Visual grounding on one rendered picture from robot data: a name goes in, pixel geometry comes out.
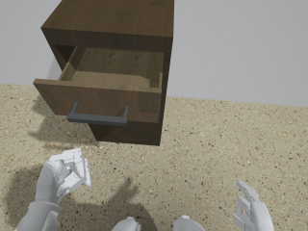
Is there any drawer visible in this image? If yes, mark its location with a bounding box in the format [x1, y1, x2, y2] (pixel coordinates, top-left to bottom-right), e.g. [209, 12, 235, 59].
[33, 46, 165, 123]

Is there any robot left thigh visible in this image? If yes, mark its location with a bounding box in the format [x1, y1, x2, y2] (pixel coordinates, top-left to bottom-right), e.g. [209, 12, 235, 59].
[112, 219, 141, 231]

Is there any right robot hand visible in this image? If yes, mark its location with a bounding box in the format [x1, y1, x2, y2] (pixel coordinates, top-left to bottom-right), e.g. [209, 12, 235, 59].
[233, 180, 274, 231]

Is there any robot right thigh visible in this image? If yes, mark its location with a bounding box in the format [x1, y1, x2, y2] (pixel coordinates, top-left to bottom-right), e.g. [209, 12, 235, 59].
[172, 218, 205, 231]

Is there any robot left forearm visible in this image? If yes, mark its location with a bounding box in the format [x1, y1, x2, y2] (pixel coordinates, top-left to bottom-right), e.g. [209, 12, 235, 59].
[16, 200, 61, 231]

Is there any cabinet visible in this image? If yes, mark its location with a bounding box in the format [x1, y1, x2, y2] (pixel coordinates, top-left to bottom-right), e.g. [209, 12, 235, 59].
[40, 0, 174, 146]

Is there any handle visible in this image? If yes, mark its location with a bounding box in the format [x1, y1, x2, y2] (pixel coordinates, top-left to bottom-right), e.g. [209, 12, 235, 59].
[66, 102, 129, 127]

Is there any robot thigh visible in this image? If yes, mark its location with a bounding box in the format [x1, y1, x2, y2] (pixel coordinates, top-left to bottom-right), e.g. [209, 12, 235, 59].
[172, 218, 205, 231]
[112, 219, 141, 231]

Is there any left robot hand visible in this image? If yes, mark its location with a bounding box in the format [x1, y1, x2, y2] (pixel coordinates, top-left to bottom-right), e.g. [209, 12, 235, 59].
[35, 148, 92, 205]

